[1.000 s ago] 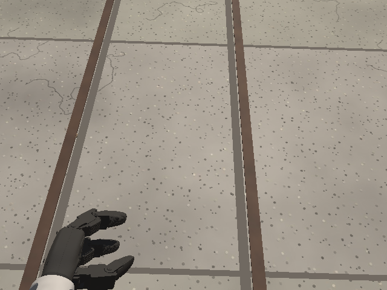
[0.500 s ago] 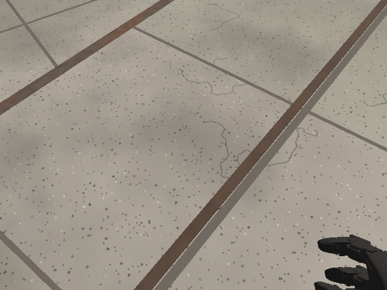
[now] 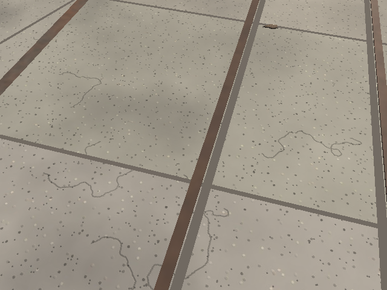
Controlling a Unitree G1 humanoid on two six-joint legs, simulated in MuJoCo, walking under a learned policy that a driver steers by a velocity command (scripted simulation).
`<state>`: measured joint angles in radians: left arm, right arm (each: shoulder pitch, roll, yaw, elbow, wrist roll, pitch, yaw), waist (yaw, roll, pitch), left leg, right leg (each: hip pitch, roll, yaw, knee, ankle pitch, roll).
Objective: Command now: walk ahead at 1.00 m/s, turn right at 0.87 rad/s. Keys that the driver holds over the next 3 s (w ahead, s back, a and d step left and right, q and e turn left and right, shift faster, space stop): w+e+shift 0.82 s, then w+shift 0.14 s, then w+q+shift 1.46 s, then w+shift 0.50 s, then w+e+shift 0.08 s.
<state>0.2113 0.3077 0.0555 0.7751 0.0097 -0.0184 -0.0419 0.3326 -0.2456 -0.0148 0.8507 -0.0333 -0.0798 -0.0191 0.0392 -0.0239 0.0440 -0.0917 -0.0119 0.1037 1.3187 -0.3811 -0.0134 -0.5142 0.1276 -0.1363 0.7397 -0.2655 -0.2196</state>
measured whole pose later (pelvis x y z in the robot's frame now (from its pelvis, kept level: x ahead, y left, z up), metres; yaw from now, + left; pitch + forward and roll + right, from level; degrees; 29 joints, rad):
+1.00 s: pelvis +0.80 -0.25 +0.03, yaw -54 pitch +0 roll -2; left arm 0.37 0.31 0.05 0.80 0.02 -0.03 0.00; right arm 0.21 -0.22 0.01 0.67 -0.05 -0.07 0.01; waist 0.00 0.00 0.04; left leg -0.56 0.14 -0.06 1.29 -0.35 -0.03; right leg -0.22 0.22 -0.03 0.51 -0.28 -0.20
